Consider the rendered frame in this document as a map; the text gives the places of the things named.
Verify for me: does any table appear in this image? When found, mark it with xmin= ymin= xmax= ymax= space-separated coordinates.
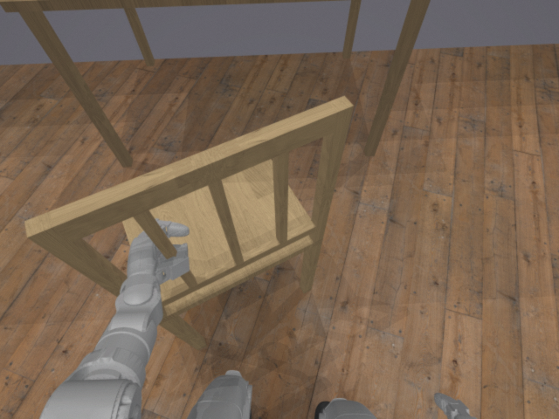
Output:
xmin=0 ymin=0 xmax=431 ymax=168

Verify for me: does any left robot thigh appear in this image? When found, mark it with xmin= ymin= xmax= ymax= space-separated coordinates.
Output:
xmin=187 ymin=374 xmax=252 ymax=419

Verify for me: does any chair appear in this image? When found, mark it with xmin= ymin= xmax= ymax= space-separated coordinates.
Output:
xmin=24 ymin=96 xmax=354 ymax=350

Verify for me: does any robot thigh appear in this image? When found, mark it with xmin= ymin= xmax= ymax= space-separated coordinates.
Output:
xmin=319 ymin=400 xmax=377 ymax=419
xmin=187 ymin=374 xmax=252 ymax=419

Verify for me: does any left robot forearm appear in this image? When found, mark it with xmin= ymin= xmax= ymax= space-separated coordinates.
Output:
xmin=39 ymin=274 xmax=163 ymax=419

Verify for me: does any left robot upper arm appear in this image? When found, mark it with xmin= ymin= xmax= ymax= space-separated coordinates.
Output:
xmin=44 ymin=379 xmax=141 ymax=419

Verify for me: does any left robot hand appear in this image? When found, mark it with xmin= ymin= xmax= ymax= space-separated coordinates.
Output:
xmin=127 ymin=218 xmax=190 ymax=285

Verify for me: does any right robot hand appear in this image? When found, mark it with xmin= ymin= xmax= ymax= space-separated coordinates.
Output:
xmin=434 ymin=393 xmax=477 ymax=419

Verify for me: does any right robot thigh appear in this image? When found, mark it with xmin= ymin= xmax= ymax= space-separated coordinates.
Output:
xmin=319 ymin=400 xmax=377 ymax=419

